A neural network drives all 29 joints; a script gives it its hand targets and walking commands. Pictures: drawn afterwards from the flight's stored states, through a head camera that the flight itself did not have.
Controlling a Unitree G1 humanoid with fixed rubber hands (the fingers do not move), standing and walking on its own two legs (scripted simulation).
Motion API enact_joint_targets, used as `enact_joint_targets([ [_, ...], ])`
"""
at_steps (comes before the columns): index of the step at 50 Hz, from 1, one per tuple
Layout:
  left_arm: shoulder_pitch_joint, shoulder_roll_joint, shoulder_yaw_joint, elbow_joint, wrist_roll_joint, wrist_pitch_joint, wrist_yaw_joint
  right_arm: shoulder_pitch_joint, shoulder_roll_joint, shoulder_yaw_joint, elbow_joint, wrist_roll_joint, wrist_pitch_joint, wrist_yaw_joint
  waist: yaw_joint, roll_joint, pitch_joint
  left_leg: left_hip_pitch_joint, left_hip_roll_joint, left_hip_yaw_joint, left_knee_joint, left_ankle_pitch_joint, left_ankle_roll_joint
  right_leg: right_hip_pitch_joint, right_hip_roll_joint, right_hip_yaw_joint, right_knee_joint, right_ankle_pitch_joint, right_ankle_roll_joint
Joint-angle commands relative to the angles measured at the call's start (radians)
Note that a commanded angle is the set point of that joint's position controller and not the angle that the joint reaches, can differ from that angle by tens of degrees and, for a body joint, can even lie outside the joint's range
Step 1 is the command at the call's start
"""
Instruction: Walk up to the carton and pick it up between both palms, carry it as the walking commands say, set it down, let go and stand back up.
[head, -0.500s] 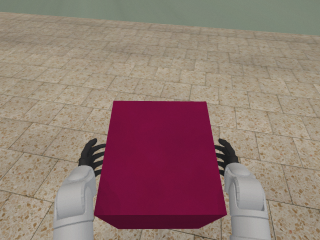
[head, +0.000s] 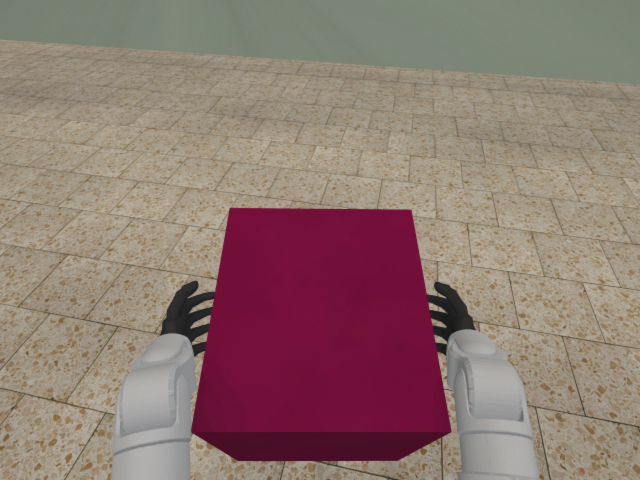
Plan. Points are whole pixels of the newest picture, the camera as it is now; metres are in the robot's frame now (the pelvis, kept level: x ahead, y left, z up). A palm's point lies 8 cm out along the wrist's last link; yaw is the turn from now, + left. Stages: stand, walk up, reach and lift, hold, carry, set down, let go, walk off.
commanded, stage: hold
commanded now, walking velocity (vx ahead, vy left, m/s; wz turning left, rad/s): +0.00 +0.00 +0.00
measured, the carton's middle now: (319, 343) +0.33 +0.00 -0.04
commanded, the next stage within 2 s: set down in 0.26 s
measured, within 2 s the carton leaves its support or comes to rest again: neither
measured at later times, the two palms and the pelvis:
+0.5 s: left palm (165, 334) +0.28 +0.19 +0.06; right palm (443, 342) +0.26 -0.15 +0.06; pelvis -0.01 +0.05 +0.01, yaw -8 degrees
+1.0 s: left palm (198, 349) +0.32 +0.18 -0.03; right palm (435, 371) +0.28 -0.17 -0.04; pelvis -0.02 +0.06 -0.01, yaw -10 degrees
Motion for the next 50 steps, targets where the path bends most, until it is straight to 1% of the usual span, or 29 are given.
enact_joint_targets([
  [1, -0.407, -0.578, -0.401, 0.134, -0.085, -0.098, -0.219, -0.418, 0.718, 0.378, 0.096, 0.189, -0.132, 0.165, 0.005, 0.016, -0.007, 0.209, -0.149, -0.163, -0.119, 0.096, 0.088, 0.085, -0.077, 0.283, -0.205, 0.268, 0.084],
  [2, -0.424, -0.581, -0.379, 0.173, -0.08, -0.124, -0.23, -0.457, 0.7, 0.416, 0.095, 0.184, -0.161, 0.163, 0.001, -0.021, 0.053, 0.137, -0.164, -0.145, -0.109, 0.045, 0.083, 0.154, -0.077, 0.3, -0.21, 0.31, 0.103],
  [4, -0.537, -0.556, -0.438, 0.041, -0.152, -0.188, -0.246, -0.526, 0.807, 0.541, 0.034, 0.216, -0.186, 0.157, 0.082, -0.173, -0.113, 0.106, -0.138, -0.195, -0.119, 0.094, 0.091, 0.296, -0.097, 0.295, -0.183, 0.373, 0.12],
  [7, -0.643, -0.536, -0.5, 0.061, -0.204, -0.226, -0.28, -0.562, 0.852, 0.519, -0.002, 0.241, -0.219, 0.11, -0.03, -0.084, -0.266, 0.145, -0.155, -0.187, -0.114, 0.099, 0.1, 0.361, -0.13, 0.36, -0.161, 0.497, 0.131],
  [9, -0.633, -0.499, -0.481, 0.103, -0.192, -0.21, -0.303, -0.554, 0.852, 0.493, 0.06, 0.243, -0.199, 0.102, 0.044, -0.046, -0.309, 0.14, -0.132, -0.182, -0.134, 0.03, 0.098, 0.386, -0.107, 0.333, -0.191, 0.337, 0.128],
  [11, -0.643, -0.61, -0.528, 0.094, -0.218, -0.222, -0.298, -0.56, 0.929, 0.526, 0.074, 0.255, -0.198, 0.12, 0.007, -0.026, -0.239, 0.112, -0.135, -0.198, -0.139, 0.1, 0.096, 0.333, -0.111, 0.32, -0.178, 0.436, 0.152],
  [12, -0.696, -0.604, -0.462, 0.199, -0.187, -0.215, -0.296, -0.622, 0.915, 0.467, 0.172, 0.242, -0.197, 0.13, 0.031, -0.008, -0.199, 0.132, -0.128, -0.194, -0.146, 0.042, 0.1, 0.288, -0.115, 0.33, -0.212, 0.225, 0.138],
  [13, -0.707, -0.564, -0.462, 0.195, -0.186, -0.216, -0.303, -0.639, 0.887, 0.451, 0.145, 0.221, -0.209, 0.131, -0.003, -0.065, -0.187, 0.126, -0.131, -0.179, -0.125, -0.02, 0.097, 0.265, -0.121, 0.36, -0.246, 0.113, 0.139],
  [14, -0.634, -0.605, -0.454, 0.299, -0.148, -0.213, -0.306, -0.593, 0.961, 0.547, 0.304, 0.285, -0.201, 0.155, 0.078, -0.058, -0.149, 0.192, -0.116, -0.194, -0.159, -0.006, 0.123, 0.326, -0.076, 0.38, -0.252, 0.131, 0.095],
  [16, -0.673, -0.675, -0.486, 0.26, -0.169, -0.212, -0.32, -0.687, 0.952, 0.557, 0.23, 0.313, -0.236, 0.193, 0.087, -0.011, -0.136, 0.227, -0.145, -0.153, -0.186, 0.071, 0.115, 0.263, -0.046, 0.312, -0.257, 0.132, 0.066],
  [19, -0.655, -0.7, -0.444, 0.33, -0.138, -0.198, -0.314, -0.624, 0.836, 0.362, 0.372, 0.185, -0.242, 0.22, -0.041, -0.011, -0.024, 0.232, -0.104, -0.163, -0.201, 0.02, 0.089, 0.136, -0.017, 0.266, -0.25, 0.115, 0.04],
  [20, -0.732, -0.702, -0.416, 0.357, -0.131, -0.185, -0.307, -0.629, 0.843, 0.318, 0.464, 0.181, -0.241, 0.223, -0.016, 0.07, -0.014, 0.246, -0.117, -0.154, -0.189, -0.038, 0.071, 0.132, -0.022, 0.265, -0.253, 0.021, 0.025],
  [24, -0.804, -0.754, -0.337, 0.424, -0.106, -0.214, -0.294, -0.733, 0.844, 0.242, 0.522, 0.134, -0.265, 0.275, -0.02, -0.034, 0.008, 0.16, -0.068, -0.173, -0.221, -0.141, 0.078, 0.084, 0.009, 0.233, -0.201, -0.045, 0.026],
  [25, -0.783, -0.777, -0.29, 0.478, -0.079, -0.209, -0.289, -0.828, 0.841, 0.286, 0.494, 0.17, -0.296, 0.297, 0.059, 0.086, -0.049, 0.131, -0.077, -0.146, -0.236, -0.212, 0.073, 0.181, 0.02, 0.227, -0.168, -0.062, 0.022],
  [26, -0.793, -0.798, -0.315, 0.48, -0.091, -0.228, -0.276, -0.823, 0.853, 0.267, 0.534, 0.179, -0.31, 0.311, 0.049, 0.071, -0.042, 0.139, -0.061, -0.16, -0.248, -0.215, 0.077, 0.151, 0.03, 0.231, -0.148, -0.007, 0.036],
  [28, -0.84, -0.815, -0.308, 0.478, -0.117, -0.25, -0.269, -0.85, 0.862, 0.275, 0.552, 0.154, -0.332, 0.333, 0.045, -0.032, -0.095, 0.116, -0.075, -0.168, -0.211, -0.155, 0.068, 0.189, 0.019, 0.231, -0.146, -0.003, 0.03],
  [29, -0.849, -0.8, -0.273, 0.493, -0.093, -0.26, -0.253, -0.904, 0.847, 0.233, 0.584, 0.158, -0.348, 0.337, 0.096, 0.027, -0.098, 0.105, -0.053, -0.164, -0.203, -0.159, 0.074, 0.152, 0.019, 0.236, -0.104, 0.012, 0.032],
  [30, -0.779, -0.833, -0.25, 0.562, -0.048, -0.259, -0.247, -0.878, 0.769, 0.186, 0.586, 0.13, -0.369, 0.337, 0.034, 0.061, -0.035, 0.093, -0.055, -0.185, -0.206, -0.153, 0.069, 0.051, 0.01, 0.235, -0.107, 0.002, 0.033],
  [31, -0.782, -0.835, -0.258, 0.53, -0.067, -0.279, -0.241, -0.845, 0.828, 0.215, 0.602, 0.132, -0.378, 0.343, 0.061, -0.01, -0.139, 0.184, -0.068, -0.178, -0.178, -0.055, 0.066, 0.084, 0.014, 0.239, -0.108, 0.038, 0.024],
  [34, -0.801, -0.839, -0.29, 0.465, -0.092, -0.319, -0.216, -0.74, 0.787, 0.151, 0.658, 0.092, -0.418, 0.344, -0.021, -0.014, -0.165, 0.253, -0.043, -0.215, -0.168, 0.029, 0.044, -0.055, 0.026, 0.233, -0.083, 0.098, 0.033],
  [36, -0.786, -0.829, -0.26, 0.511, -0.058, -0.338, -0.205, -0.829, 0.774, 0.196, 0.627, 0.115, -0.456, 0.352, 0.061, 0.057, -0.15, 0.156, -0.062, -0.171, -0.148, -0.076, 0.054, -0.013, 0.025, 0.244, -0.046, 0.056, 0.028],
  [37, -0.799, -0.847, -0.263, 0.526, -0.064, -0.347, -0.199, -0.842, 0.711, 0.15, 0.63, 0.075, -0.473, 0.356, 0.004, 0.052, -0.182, 0.192, -0.048, -0.207, -0.145, -0.033, 0.039, -0.062, 0.025, 0.238, -0.049, 0.055, 0.028],
  [38, -0.779, -0.842, -0.256, 0.53, -0.065, -0.353, -0.196, -0.803, 0.731, 0.142, 0.651, 0.083, -0.476, 0.354, 0.058, 0.03, -0.14, 0.12, -0.063, -0.194, -0.13, -0.053, 0.036, -0.046, 0.022, 0.233, -0.038, 0.033, 0.013],
  [39, -0.75, -0.808, -0.216, 0.552, -0.039, -0.372, -0.189, -0.774, 0.721, 0.142, 0.66, 0.072, -0.485, 0.346, 0.044, -0.002, -0.142, 0.157, -0.063, -0.195, -0.089, 0.036, 0.045, -0.129, 0.015, 0.247, -0.032, 0.082, 0.017],
  [40, -0.717, -0.849, -0.276, 0.51, -0.074, -0.387, -0.186, -0.732, 0.698, 0.153, 0.606, 0.054, -0.503, 0.342, -0.016, -0.039, -0.232, 0.263, -0.048, -0.221, -0.074, 0.235, 0.032, -0.148, 0.041, 0.22, -0.03, 0.148, 0.022],
  [41, -0.727, -0.818, -0.273, 0.504, -0.061, -0.413, -0.183, -0.768, 0.687, 0.143, 0.588, 0.065, -0.527, 0.342, 0.006, 0.028, -0.295, 0.215, -0.071, -0.186, -0.036, 0.198, 0.023, -0.132, 0.012, 0.246, -0.019, 0.143, 0.014],
  [43, -0.66, -0.863, -0.294, 0.556, -0.063, -0.438, -0.186, -0.795, 0.742, 0.217, 0.522, 0.106, -0.552, 0.334, 0.022, 0.017, -0.345, 0.207, -0.082, -0.192, -0.003, 0.319, 0.033, -0.108, 0.017, 0.252, -0.005, 0.229, 0.027],
  [47, -0.754, -0.823, -0.309, 0.465, -0.074, -0.502, -0.19, -0.743, 0.736, 0.228, 0.561, 0.097, -0.567, 0.323, -0.004, -0.054, -0.345, 0.149, -0.077, -0.197, 0.013, 0.153, 0.041, -0.171, 0.027, 0.248, 0.03, 0.151, 0.033],
  [50, -0.728, -0.808, -0.352, 0.469, -0.052, -0.551, -0.189, -0.751, 0.794, 0.269, 0.547, 0.097, -0.608, 0.31, 0.056, -0.033, -0.449, 0.01, -0.115, -0.176, 0.104, 0.327, 0.044, -0.14, 0.034, 0.253, 0.1, 0.306, 0.046],
])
